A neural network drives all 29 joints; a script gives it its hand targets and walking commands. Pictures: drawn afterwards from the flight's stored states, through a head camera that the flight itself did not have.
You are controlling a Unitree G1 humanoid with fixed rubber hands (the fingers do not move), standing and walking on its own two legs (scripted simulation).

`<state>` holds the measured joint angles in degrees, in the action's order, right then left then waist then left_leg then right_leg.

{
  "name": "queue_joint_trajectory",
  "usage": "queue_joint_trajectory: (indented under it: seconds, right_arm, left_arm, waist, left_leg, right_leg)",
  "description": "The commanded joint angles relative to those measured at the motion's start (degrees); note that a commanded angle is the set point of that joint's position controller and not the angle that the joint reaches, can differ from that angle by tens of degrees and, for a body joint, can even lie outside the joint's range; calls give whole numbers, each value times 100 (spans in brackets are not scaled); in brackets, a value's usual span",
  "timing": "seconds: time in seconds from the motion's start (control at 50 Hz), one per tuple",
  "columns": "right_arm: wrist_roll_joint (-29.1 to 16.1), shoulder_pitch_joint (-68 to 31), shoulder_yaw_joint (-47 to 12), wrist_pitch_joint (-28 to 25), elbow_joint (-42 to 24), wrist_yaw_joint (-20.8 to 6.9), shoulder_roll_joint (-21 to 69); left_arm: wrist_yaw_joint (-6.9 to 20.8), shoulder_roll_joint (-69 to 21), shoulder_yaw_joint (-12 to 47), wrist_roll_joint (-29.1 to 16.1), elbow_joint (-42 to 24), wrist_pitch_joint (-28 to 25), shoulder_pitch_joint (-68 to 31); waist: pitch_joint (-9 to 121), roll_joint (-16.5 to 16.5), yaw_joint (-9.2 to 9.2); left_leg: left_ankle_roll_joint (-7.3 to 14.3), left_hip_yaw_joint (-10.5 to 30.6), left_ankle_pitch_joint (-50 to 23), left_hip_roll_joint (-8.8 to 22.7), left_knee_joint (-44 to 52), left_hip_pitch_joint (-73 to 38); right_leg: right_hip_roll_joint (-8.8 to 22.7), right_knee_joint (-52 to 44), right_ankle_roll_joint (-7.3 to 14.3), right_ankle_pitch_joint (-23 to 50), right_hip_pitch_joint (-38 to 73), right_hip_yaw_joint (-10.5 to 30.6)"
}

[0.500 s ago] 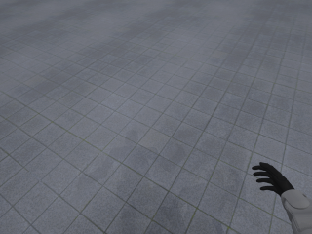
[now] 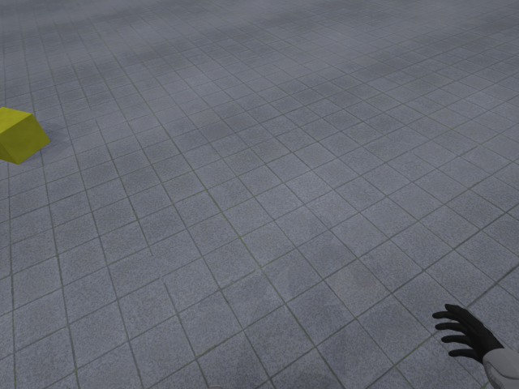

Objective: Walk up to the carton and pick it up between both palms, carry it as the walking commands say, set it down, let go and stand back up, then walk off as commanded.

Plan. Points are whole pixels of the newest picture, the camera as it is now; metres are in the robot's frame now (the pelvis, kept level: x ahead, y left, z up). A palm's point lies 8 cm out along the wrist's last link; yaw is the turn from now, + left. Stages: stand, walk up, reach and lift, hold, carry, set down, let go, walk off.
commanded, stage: walk up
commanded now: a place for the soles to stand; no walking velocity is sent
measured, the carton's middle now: (10, 135) +1.73 +1.76 -0.66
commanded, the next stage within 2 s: none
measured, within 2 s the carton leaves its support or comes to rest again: neither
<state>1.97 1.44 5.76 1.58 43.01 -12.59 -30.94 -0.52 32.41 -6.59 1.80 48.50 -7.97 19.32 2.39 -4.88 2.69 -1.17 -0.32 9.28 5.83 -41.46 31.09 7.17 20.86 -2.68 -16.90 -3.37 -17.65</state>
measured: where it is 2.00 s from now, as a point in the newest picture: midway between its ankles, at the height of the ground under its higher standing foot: (147, 239)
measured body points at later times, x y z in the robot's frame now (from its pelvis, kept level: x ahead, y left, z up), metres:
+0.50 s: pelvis +0.26 +0.04 -0.02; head +0.26 +0.02 +0.43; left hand +0.23 +0.43 -0.06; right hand +0.50 -0.24 -0.11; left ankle +0.19 +0.16 -0.69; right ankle +0.36 -0.05 -0.74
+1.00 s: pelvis +0.49 +0.22 -0.01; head +0.51 +0.23 +0.44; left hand +0.34 +0.55 -0.09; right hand +0.81 +0.05 -0.09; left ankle +0.47 +0.33 -0.74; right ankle +0.55 +0.06 -0.68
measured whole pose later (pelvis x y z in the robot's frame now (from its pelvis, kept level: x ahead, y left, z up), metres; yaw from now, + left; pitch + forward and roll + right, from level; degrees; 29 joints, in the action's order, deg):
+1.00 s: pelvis +0.49 +0.22 -0.01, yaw +35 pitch +1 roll +2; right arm -0.8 5.9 5.0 -2.7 46.4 -5.9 -26.0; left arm 2.0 29.3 -2.4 -0.1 49.0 -7.3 16.5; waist -1.9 1.1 1.1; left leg 3.1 -3.0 11.0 -2.4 -28.4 18.6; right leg 10.9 58.7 0.4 -20.1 -25.4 -2.7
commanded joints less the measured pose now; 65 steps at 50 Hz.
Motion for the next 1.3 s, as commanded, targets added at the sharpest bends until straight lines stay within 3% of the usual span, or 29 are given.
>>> queue_joint_trajectory:
  seconds: [0.0,0.06,0.1,0.12,0.14,0.16,0.18,0.22,0.32,0.38,0.4,0.42,0.44,0.48,0.54,0.74,0.82,0.84,0.86,0.88,0.9,0.96,1.08,1.14,1.16,1.18,1.2,1.22,1.28]
  right_arm:
    - [-51,-1121,30,-126,-672,-16,-413]
    - [-78,-817,125,-166,-666,89,-482]
    - [63,397,346,-204,-422,251,-858]
    - [72,1270,538,-183,-283,356,-1511]
    - [-101,1241,622,-145,-295,458,-1878]
    - [-255,1140,585,-154,-322,510,-1684]
    - [-276,867,504,-156,-359,544,-1378]
    - [-219,96,344,-218,-593,533,-943]
    - [-11,-51,342,-317,-662,339,-955]
    - [53,-582,190,-289,-686,357,-606]
    - [73,-604,65,-334,-752,400,-231]
    - [58,-513,-1,-404,-742,456,1]
    - [59,-160,162,-404,-524,506,-561]
    - [16,167,314,-439,-139,440,-951]
    - [13,-5,245,-346,31,293,-645]
    - [-130,-1393,15,-308,-221,141,-345]
    - [126,475,332,-322,188,376,-786]
    - [152,1445,559,-334,328,538,-1383]
    - [-106,1443,625,-349,241,672,-1859]
    - [-311,1199,570,-398,102,725,-1649]
    - [-387,906,463,-413,121,744,-1296]
    - [-314,249,260,-554,-36,752,-851]
    - [-161,286,237,-617,-36,653,-961]
    - [-130,115,78,-585,-28,680,-702]
    - [-120,212,-29,-601,-63,704,-420]
    - [-136,416,-114,-629,-151,752,-88]
    - [-142,639,16,-600,-37,827,-644]
    - [-166,582,117,-596,112,819,-1047]
    - [-79,713,137,-559,375,711,-902]
  left_arm:
    - [-2,1401,-335,-19,-245,-17,62]
    - [31,1464,-301,-69,-355,25,-177]
    - [25,1198,-185,-182,-449,100,-264]
    - [43,933,-78,-196,-682,58,-255]
    - [93,817,27,-168,-841,-4,-482]
    - [72,1064,43,-230,-831,-51,-641]
    - [121,1097,32,-239,-695,-73,-535]
    - [137,1104,-2,-169,-436,-65,-184]
    - [187,1003,-85,-97,-266,-118,8]
    - [140,1050,-235,-39,130,-179,1032]
    - [75,1322,-324,16,233,-209,1733]
    - [4,1705,-347,50,55,-265,1618]
    - [-18,1760,-332,-6,-179,-275,627]
    - [35,1440,-266,-24,-229,-272,-110]
    - [111,1256,-193,-33,-46,-274,-8]
    - [105,1439,-177,-109,164,-110,85]
    - [50,1170,-38,-269,-36,93,11]
    - [84,789,159,-321,-280,68,169]
    - [127,730,240,-281,-508,6,-101]
    - [115,1080,178,-283,-476,-21,-311]
    - [158,1092,152,-293,-345,-38,-305]
    - [269,926,103,-157,-79,20,46]
    - [387,731,-1,-68,-142,15,-488]
    - [350,805,-164,-53,165,-3,417]
    - [266,1038,-274,-32,333,-44,1246]
    - [196,1505,-304,-20,208,-102,1552]
    - [139,1794,-332,-112,3,-95,815]
    - [128,1595,-310,-151,-127,-69,236]
    - [173,1072,-163,-138,-158,-106,-236]
  waist:
    - [-383,1152,132]
    - [-123,1166,-219]
    - [556,842,-908]
    - [1040,-280,-1361]
    - [886,-1168,-1227]
    - [860,-285,-1094]
    - [580,55,-874]
    - [83,104,-448]
    - [50,-576,-355]
    - [169,181,478]
    - [331,1417,896]
    - [268,2113,850]
    - [133,1294,250]
    - [-30,610,-163]
    - [-516,956,-77]
    - [-519,1039,11]
    - [564,618,-888]
    - [1275,-438,-1348]
    - [1170,-1207,-1208]
    - [1036,-141,-1035]
    - [653,83,-768]
    - [100,-81,-329]
    - [-295,-254,-329]
    - [-64,291,280]
    - [234,1279,700]
    - [543,2391,762]
    - [446,1538,341]
    - [136,977,148]
    - [-380,887,-174]
  left_leg:
    - [91,-391,-53,-86,614,254]
    - [324,-725,214,-459,1155,-799]
    - [783,-433,950,-693,1184,-2724]
    - [1463,1532,1815,105,1546,-4330]
    - [1894,3147,2024,824,2332,-4827]
    - [1831,3103,1753,1024,2506,-4439]
    - [1750,2659,1574,932,2555,-3798]
    - [1523,1905,1409,435,2481,-2222]
    - [1552,2057,2437,130,2681,-869]
    - [1157,1549,3117,-386,1447,1179]
    - [898,975,2926,-859,-28,1984]
    - [516,678,2001,-1276,-1833,2682]
    - [272,956,1369,-661,-2678,2579]
    - [38,1001,707,50,-2456,1816]
    - [-51,671,388,172,-1304,1211]
    - [232,-467,-447,-133,943,-148]
    - [778,-614,726,-774,1359,-3230]
    - [1303,1232,1890,209,1498,-5090]
    - [1824,3271,2142,1167,2455,-5285]
    - [1777,2988,1603,1372,2496,-4804]
    - [1667,2384,972,1132,2455,-4038]
    - [1487,1208,242,416,2487,-2244]
    - [1522,1149,1883,424,2814,-950]
    - [1166,654,1795,81,1421,286]
    - [944,207,1169,-446,-320,920]
    - [597,244,2157,-1122,-2315,1828]
    - [438,845,1747,-890,-3171,2080]
    - [330,1007,1196,-444,-3247,1991]
    - [33,756,682,163,-1995,1237]
  right_leg:
    - [1281,-844,1065,1280,103,526]
    - [1197,-98,960,2047,7,247]
    - [894,2119,818,2774,-1092,-119]
    - [259,4367,384,1847,-3012,-395]
    - [-297,5204,318,-1345,-4709,393]
    - [46,5121,441,-942,-4634,1356]
    - [244,4651,444,-664,-4265,1504]
    - [437,3307,240,-702,-3307,1617]
    - [-124,1867,193,111,-1934,1273]
    - [-376,1230,456,681,604,1178]
    - [338,408,670,-829,1401,2192]
    - [2130,-1076,1077,-3423,1293,4903]
    - [2563,-1665,1357,-4091,666,5645]
    - [1977,-1252,1494,-2689,-24,4051]
    - [1427,-1220,1296,-1111,-534,2186]
    - [1200,-1131,1108,1169,106,440]
    - [814,2069,960,2762,-993,-230]
    - [449,4205,628,1662,-2977,-151]
    - [-359,5235,460,-1080,-4543,521]
    - [86,5362,547,-765,-4484,1484]
    - [292,5084,527,-477,-4170,1600]
    - [512,3422,245,-280,-2970,1678]
    - [27,1677,228,984,-1818,1255]
    - [-174,1284,471,1016,312,1149]
    - [57,701,643,-138,1367,1692]
    - [1823,-566,999,-2445,1753,4495]
    - [2388,-1358,1408,-3786,1175,5864]
    - [2124,-1259,1552,-3458,821,5151]
    - [1468,-1094,1459,-1094,-317,2896]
